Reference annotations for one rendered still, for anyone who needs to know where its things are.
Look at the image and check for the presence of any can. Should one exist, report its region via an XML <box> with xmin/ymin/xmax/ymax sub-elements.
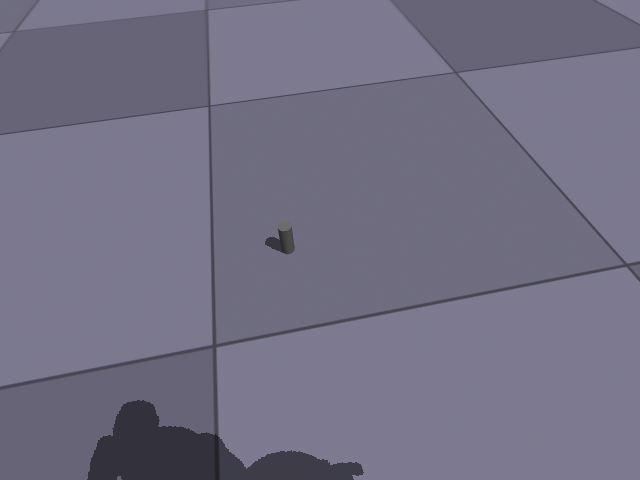
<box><xmin>278</xmin><ymin>221</ymin><xmax>295</xmax><ymax>254</ymax></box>

